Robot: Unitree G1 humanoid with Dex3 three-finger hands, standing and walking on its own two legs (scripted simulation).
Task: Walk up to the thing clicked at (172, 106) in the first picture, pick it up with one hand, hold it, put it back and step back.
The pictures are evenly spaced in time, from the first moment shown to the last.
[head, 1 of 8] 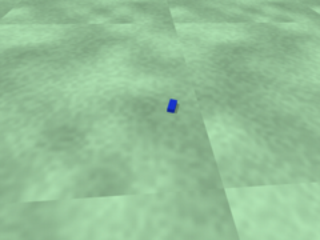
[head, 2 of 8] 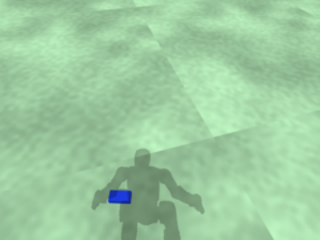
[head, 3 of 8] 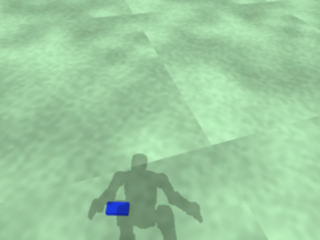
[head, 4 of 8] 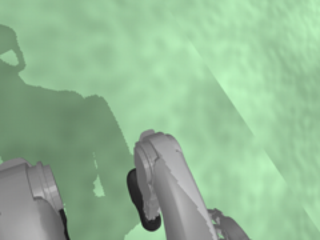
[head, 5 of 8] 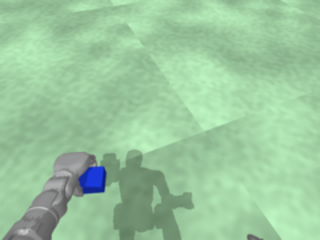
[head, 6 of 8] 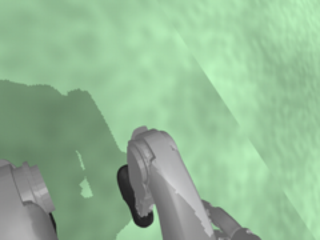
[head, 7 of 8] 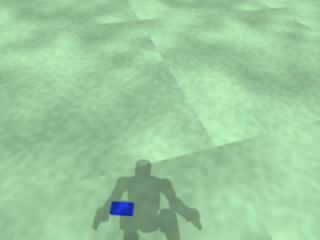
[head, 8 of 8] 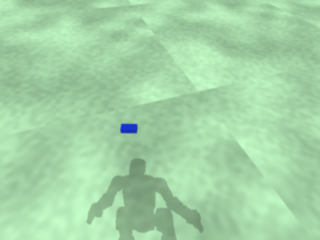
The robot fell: no
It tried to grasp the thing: yes
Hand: left
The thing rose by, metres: 0.67
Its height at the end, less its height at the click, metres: +0.00
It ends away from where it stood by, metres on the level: 0.01
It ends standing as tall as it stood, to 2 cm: yes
